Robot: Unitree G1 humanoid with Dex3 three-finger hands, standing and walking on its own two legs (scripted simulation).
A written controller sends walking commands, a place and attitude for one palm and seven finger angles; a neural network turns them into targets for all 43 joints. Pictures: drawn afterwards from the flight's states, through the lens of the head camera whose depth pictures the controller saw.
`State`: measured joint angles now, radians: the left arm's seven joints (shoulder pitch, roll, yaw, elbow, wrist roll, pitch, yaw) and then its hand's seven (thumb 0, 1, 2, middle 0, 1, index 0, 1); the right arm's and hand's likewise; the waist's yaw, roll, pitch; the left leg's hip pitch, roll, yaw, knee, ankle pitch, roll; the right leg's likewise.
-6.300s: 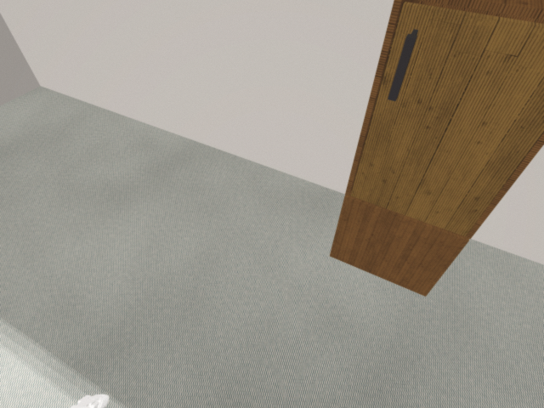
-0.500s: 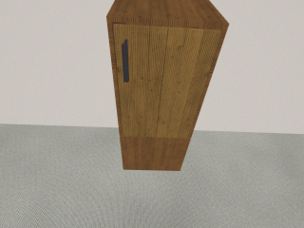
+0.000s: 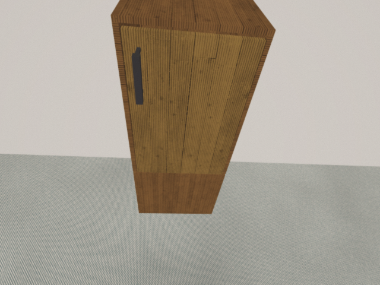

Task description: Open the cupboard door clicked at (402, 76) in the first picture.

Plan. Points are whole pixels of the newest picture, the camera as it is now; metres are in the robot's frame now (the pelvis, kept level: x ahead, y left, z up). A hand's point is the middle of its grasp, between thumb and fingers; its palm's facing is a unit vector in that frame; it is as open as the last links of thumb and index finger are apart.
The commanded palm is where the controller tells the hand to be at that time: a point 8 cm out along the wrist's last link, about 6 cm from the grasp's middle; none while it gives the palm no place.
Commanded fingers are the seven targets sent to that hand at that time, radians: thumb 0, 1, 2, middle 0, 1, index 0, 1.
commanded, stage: shuffle to correct the standing spot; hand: left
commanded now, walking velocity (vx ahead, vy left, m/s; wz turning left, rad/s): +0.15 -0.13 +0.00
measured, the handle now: (138, 76) +0.60 +0.18 +0.13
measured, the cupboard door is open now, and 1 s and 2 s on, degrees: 0 0 0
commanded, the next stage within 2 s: come to a stop and stand still in 0.20 s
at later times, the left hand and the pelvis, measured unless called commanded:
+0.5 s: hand out of the picture +0.05 +0.08 -0.18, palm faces +0.11 -0.99 -0.11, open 7.3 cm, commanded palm none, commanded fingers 0.00 0.90 0.90 -0.20 -0.30 -0.20 -0.30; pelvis +0.08 -0.07 +0.00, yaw +2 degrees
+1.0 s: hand out of the picture +0.08 +0.11 -0.17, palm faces +0.09 -0.96 -0.28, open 7.4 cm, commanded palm none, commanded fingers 0.00 0.90 0.90 -0.20 -0.30 -0.20 -0.30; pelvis +0.06 -0.09 -0.01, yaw +3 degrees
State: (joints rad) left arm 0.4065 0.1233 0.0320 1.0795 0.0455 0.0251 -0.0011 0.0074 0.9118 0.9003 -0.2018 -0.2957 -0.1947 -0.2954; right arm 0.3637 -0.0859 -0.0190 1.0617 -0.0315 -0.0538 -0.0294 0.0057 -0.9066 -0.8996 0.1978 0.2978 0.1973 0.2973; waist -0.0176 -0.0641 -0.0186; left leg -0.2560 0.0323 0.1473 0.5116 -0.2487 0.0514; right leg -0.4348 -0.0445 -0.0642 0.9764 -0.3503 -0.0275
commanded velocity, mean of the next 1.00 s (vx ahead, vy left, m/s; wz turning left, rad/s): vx -0.01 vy -0.01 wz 0.03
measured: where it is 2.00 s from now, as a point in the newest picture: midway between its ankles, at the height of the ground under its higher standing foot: outside the picture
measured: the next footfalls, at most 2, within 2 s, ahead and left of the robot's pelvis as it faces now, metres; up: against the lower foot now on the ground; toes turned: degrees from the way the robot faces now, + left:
right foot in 0.24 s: +0.10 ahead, -0.19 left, +0.00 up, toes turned +0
left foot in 0.52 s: +0.17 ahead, +0.03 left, +0.00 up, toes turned +7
